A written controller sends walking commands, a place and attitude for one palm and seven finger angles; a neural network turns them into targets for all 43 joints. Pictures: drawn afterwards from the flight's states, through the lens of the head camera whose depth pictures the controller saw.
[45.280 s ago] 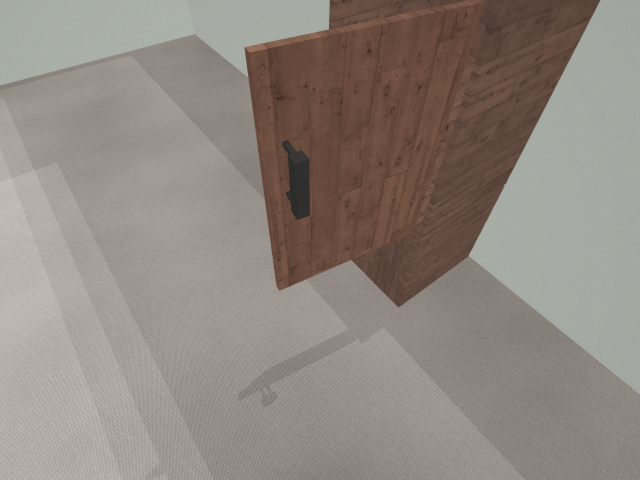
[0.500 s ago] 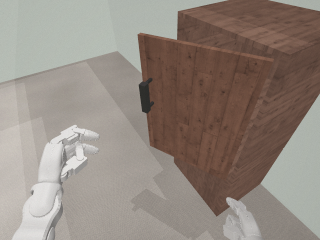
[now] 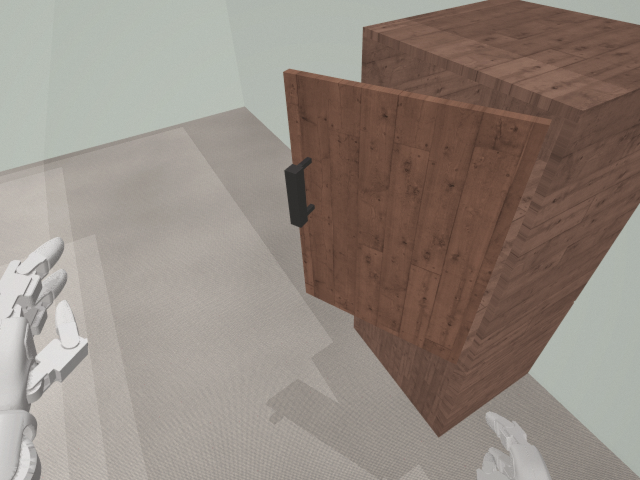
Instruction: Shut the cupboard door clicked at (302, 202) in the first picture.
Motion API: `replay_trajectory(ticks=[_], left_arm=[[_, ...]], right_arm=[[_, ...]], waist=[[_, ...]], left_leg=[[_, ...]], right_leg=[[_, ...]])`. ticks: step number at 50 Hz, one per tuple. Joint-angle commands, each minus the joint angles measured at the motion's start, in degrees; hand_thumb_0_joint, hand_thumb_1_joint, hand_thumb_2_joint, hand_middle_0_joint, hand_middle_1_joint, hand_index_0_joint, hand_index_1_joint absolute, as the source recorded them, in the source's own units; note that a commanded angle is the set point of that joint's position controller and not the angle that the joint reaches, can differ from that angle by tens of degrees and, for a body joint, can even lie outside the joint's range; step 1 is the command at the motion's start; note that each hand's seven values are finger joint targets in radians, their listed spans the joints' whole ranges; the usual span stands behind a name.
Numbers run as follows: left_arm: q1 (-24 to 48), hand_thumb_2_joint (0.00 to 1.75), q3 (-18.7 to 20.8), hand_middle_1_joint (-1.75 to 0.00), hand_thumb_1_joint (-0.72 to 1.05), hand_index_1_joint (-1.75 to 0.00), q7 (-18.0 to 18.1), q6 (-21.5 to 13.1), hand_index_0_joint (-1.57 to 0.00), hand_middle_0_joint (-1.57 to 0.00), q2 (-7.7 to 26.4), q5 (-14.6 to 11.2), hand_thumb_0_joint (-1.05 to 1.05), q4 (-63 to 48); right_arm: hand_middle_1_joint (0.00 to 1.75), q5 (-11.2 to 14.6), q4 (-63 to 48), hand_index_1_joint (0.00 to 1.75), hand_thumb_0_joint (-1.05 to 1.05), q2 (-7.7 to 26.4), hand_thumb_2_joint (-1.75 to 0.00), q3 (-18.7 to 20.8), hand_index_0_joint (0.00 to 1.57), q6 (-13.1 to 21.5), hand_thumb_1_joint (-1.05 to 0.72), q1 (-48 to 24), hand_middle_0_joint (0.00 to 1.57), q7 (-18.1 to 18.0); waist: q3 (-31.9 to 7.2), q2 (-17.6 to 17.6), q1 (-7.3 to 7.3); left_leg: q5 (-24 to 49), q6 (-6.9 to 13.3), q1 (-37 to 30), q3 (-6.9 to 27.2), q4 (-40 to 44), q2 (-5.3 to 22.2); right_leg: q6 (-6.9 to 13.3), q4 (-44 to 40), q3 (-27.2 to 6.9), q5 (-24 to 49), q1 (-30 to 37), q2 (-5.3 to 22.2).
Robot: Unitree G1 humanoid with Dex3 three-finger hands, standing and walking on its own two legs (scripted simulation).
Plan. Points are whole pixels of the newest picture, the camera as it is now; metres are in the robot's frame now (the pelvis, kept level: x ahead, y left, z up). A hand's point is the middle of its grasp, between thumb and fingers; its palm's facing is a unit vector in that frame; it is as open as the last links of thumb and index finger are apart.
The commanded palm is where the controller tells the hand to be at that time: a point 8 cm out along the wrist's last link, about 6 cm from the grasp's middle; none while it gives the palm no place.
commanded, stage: draw the hand back to the body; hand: left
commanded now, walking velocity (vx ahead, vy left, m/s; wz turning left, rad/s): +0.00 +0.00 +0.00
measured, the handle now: (302, 191) +0.63 +0.12 +0.02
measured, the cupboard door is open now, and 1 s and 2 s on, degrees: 27 27 27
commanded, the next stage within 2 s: step back with the hand held close in 0.14 s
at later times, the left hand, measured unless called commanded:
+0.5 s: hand (101, 333) +0.21 +0.25 +0.15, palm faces +0.38 -0.80 -0.46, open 7.4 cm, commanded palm +0.15 +0.29 +0.17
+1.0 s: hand (30, 384) +0.15 +0.29 +0.15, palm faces +0.42 -0.79 -0.45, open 7.4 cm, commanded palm +0.09 +0.32 +0.17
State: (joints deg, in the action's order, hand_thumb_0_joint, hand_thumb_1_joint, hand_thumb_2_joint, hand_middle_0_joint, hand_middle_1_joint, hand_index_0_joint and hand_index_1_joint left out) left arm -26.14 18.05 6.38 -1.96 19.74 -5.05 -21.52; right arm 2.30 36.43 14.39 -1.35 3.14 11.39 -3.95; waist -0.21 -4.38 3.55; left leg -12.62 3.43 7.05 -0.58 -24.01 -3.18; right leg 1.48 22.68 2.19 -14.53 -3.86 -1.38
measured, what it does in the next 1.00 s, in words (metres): shifts its weight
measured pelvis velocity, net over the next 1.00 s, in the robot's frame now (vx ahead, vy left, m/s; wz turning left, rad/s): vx -0.06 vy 0.02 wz -0.02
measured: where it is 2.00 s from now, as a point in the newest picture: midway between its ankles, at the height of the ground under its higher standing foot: outside the picture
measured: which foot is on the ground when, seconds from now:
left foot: down 0.00-1.00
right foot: down 0.00-1.00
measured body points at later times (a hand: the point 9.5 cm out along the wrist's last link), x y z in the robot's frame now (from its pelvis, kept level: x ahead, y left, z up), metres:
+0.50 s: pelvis +0.01 -0.01 +0.00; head +0.00 -0.03 +0.44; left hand +0.18 +0.29 +0.18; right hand +0.18 -0.26 -0.10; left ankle +0.01 +0.08 -0.74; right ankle -0.02 -0.10 -0.74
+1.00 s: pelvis -0.06 +0.02 -0.02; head -0.06 +0.03 +0.43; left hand +0.12 +0.33 +0.18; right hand +0.11 -0.23 -0.09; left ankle +0.01 +0.08 -0.74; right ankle -0.02 -0.10 -0.74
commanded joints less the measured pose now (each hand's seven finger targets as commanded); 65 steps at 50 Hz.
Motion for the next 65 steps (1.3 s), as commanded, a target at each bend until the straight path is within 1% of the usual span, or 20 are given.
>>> replay_trajectory(ticks=[1,13,14,15,19,25,31,32,36,40,45,46,47,51,52,54,56,57,61,65], left_arm=[[6.5,0.9,8.7,-0.3,0.9,-0.3,0.7,-4.3,-0.2,-0.2,13.8,0.2,0.0,-13.3],[4.9,0.9,7.5,-0.3,0.9,-0.3,-0.1,-3.7,-0.2,-0.2,11.9,-0.5,0.0,-11.8],[10.1,0.9,13.3,-0.3,0.9,-0.3,0.5,-6.4,-0.2,-0.2,17.8,-0.2,0.0,-15.5],[4.5,0.9,10.6,-0.3,0.9,-0.3,0.4,-7.1,-0.2,-0.2,14.1,-0.3,0.0,-10.5],[-0.1,0.9,9.7,-0.3,0.9,-0.3,0.5,-9.4,-0.2,-0.2,13.3,-0.1,0.0,-10.6],[-1.8,0.9,11.9,-0.3,0.9,-0.3,1.2,-9.3,-0.2,-0.2,16.0,-0.2,0.0,-13.4],[-5.0,0.9,14.1,-0.3,0.9,-0.3,1.9,-9.1,-0.2,-0.2,17.9,-0.1,0.0,-15.2],[-5.2,0.9,12.9,-0.3,0.9,-0.3,1.8,-9.2,-0.2,-0.2,16.6,-0.2,0.0,-15.4],[-5.7,0.9,14.9,-0.3,0.9,-0.3,2.3,-10.1,-0.2,-0.2,18.1,0.2,0.0,-16.3],[-3.9,0.9,13.2,-0.3,0.9,-0.3,2.6,-11.0,-0.2,-0.2,16.2,0.7,0.0,-16.0],[-0.8,0.9,13.4,-0.3,0.9,-0.3,2.7,-12.7,-0.2,-0.2,15.4,2.2,0.0,-17.5],[-0.6,0.9,14.7,-0.3,0.9,-0.3,2.7,-12.9,-0.2,-0.2,16.8,2.6,0.0,-17.8],[0.0,0.9,13.1,-0.3,0.9,-0.3,2.5,-13.1,-0.2,-0.2,14.9,2.6,0.0,-18.1],[1.5,0.9,15.1,-0.3,0.9,-0.3,2.6,-13.7,-0.2,-0.2,16.3,3.7,0.0,-18.2],[2.0,0.9,13.2,-0.3,0.9,-0.3,2.4,-13.9,-0.2,-0.2,14.2,3.5,0.0,-18.4],[1.9,0.9,14.2,-0.3,0.9,-0.3,2.5,-14.2,-0.2,-0.2,14.6,3.8,0.0,-17.2],[0.8,0.9,16.2,-0.3,0.9,-0.3,2.4,-14.6,-0.2,-0.2,16.2,4.3,0.0,-17.0],[0.9,0.9,14.5,-0.3,0.9,-0.3,2.3,-14.8,-0.2,-0.2,14.5,3.9,0.0,-17.3],[1.6,0.9,16.5,-0.3,0.9,-0.3,3.0,-15.7,-0.2,-0.2,17.1,4.1,0.0,-19.7],[-0.6,0.9,14.9,-0.3,0.9,-0.3,3.9,-16.0,-0.2,-0.2,16.6,3.2,0.0,-18.8]], right_arm=[[0.3,-0.3,-9.6,0.3,0.0,5.2,-0.9,2.0,0.2,3.9,-0.9,-8.4,0.2,-0.3],[0.3,-0.3,-10.2,0.3,0.0,4.7,-0.9,2.0,0.2,3.3,-0.9,-8.7,0.2,-0.2],[0.3,-0.1,-12.0,0.3,0.0,6.1,-0.9,2.7,0.2,2.2,-0.9,-8.1,0.2,-0.1],[0.3,-0.5,-10.7,0.3,0.0,5.4,-0.9,2.7,0.2,1.5,-0.9,-8.0,0.2,-0.3],[0.3,-0.6,-10.6,0.3,0.0,5.6,-0.9,3.6,0.2,-0.6,-0.9,-7.6,0.2,-0.3],[0.3,-0.2,-12.6,0.3,0.0,6.0,-0.9,4.4,0.2,-3.3,-0.9,-7.5,0.2,-1.2],[0.3,-0.4,-13.8,0.3,0.0,6.6,-0.9,4.6,0.2,-4.7,-0.9,-7.5,0.2,-1.6],[0.3,-0.3,-14.2,0.3,0.0,6.2,-0.9,4.4,0.2,-4.7,-0.9,-7.4,0.2,-1.5],[0.3,-0.8,-14.2,0.3,0.0,6.9,-0.9,4.5,0.2,-4.1,-0.9,-7.0,0.2,-1.7],[0.3,-0.9,-14.4,0.3,0.0,7.0,-0.9,4.2,0.2,-3.2,-0.9,-6.1,0.2,-1.8],[0.3,-1.3,-14.3,0.3,0.0,7.6,-0.9,4.2,0.2,-1.4,-0.9,-5.1,0.2,-2.0],[0.3,-1.5,-13.9,0.3,0.0,7.7,-0.9,4.3,0.2,-0.8,-0.9,-5.1,0.2,-1.9],[0.3,-1.6,-13.9,0.3,0.0,7.3,-0.9,4.1,0.2,-0.6,-0.9,-4.9,0.2,-2.0],[0.3,-2.2,-13.1,0.3,0.0,8.1,-0.9,4.7,0.2,0.5,-0.9,-4.2,0.2,-1.5],[0.3,-2.1,-13.3,0.3,0.0,7.5,-0.9,4.4,0.2,0.6,-0.9,-4.3,0.2,-1.4],[0.3,-2.3,-12.9,0.3,0.0,7.8,-0.9,4.6,0.2,0.6,-0.9,-4.3,0.2,-1.3],[0.3,-2.3,-12.6,0.3,0.0,7.8,-0.9,5.1,0.2,0.8,-0.9,-3.9,0.2,-0.8],[0.3,-2.1,-12.8,0.3,0.0,7.2,-0.9,4.8,0.2,0.6,-0.9,-3.8,0.2,-0.6],[0.3,-2.6,-12.0,0.3,0.0,6.9,-0.9,5.0,0.2,0.9,-0.9,-3.3,0.2,0.0],[0.3,-2.3,-11.1,0.3,0.0,5.3,-0.9,4.7,0.2,0.4,-0.9,-2.7,0.2,0.4]], waist=[[-2.5,-0.7,0.07],[-1.7,1.5,-0.24],[-0.3,1.4,-2.07],[-1.4,3.2,-2.4],[-6.5,2.9,-2.78],[-11.4,4.2,-3.04],[-10.7,2.3,-2.81],[-10.3,2.5,-3.01],[-8.7,0.4,-2.75],[-6.2,-0.2,-3.34],[-4.8,-3.0,-3.46],[-5.0,-3.0,-3.16],[-4.8,-2.8,-3.42],[-4.6,-4.2,-3.25],[-4.1,-4.1,-3.53],[-3.2,-3.6,-3.49],[-4.2,-0.9,-3.36],[-4.5,0.9,-3.65],[-4.1,3.6,-4.0],[-5.3,7.9,-4.74]], left_leg=[[5.2,-1.7,-0.1,3.8,4.6,4.0],[7.4,-1.0,-0.9,1.9,3.3,3.7],[2.9,0.5,2.9,3.9,-0.1,4.8],[2.8,0.4,2.7,4.2,-2.1,4.5],[8.6,0.0,3.4,3.6,-3.8,5.3],[22.7,-0.1,3.4,3.8,-4.4,7.2],[19.5,0.0,8.5,5.5,-2.6,8.7],[18.1,-0.1,10.2,6.2,-2.0,8.9],[7.6,0.8,16.3,8.0,1.0,10.0],[-6.8,1.8,23.2,9.4,3.4,10.4],[-20.1,3.2,32.6,12.9,8.3,12.4],[-20.7,3.4,33.4,13.9,9.2,12.8],[-21.3,3.5,34.0,14.2,9.6,13.3],[-26.5,4.1,37.5,15.3,10.3,14.4],[-27.3,4.0,38.3,15.2,10.1,14.4],[-29.8,4.5,42.2,15.6,9.9,15.1],[-28.5,4.3,42.1,14.1,6.5,13.8],[-27.6,3.6,41.4,12.9,4.3,12.6],[-22.5,1.2,33.6,9.8,-4.2,8.8],[-14.5,-1.0,22.6,6.1,-10.5,6.0]], right_leg=[[0.0,-4.4,-2.3,5.1,-2.4,1.5],[-0.6,-5.4,-3.1,6.6,-3.3,1.9],[-0.8,-8.1,-9.3,6.3,-8.0,5.8],[-0.3,-8.5,-10.3,5.4,-9.3,7.7],[-0.3,-3.2,-9.0,14.8,-8.1,9.3],[-1.6,4.7,-6.7,29.8,-5.2,7.4],[-1.3,6.4,-7.0,23.5,-5.1,6.4],[-1.0,6.7,-6.9,20.9,-4.7,6.1],[-1.2,6.5,-7.5,12.8,-3.7,4.8],[-1.1,6.7,-8.3,5.4,-2.8,4.1],[-1.6,11.4,-6.7,3.6,2.5,1.7],[-1.7,12.3,-6.3,3.9,3.5,1.1],[-1.8,13.5,-6.0,4.0,3.6,0.9],[-1.9,16.4,-5.8,2.4,5.3,-0.3],[-1.8,16.9,-5.8,1.8,5.0,-0.3],[-1.8,18.6,-6.4,1.5,6.5,-0.8],[-1.1,17.2,-8.6,2.6,6.4,0.2],[-0.5,16.0,-10.3,1.5,4.5,1.6],[2.6,7.6,-18.4,-4.6,-7.3,7.7],[4.0,0.1,-20.1,-8.0,-17.7,12.0]])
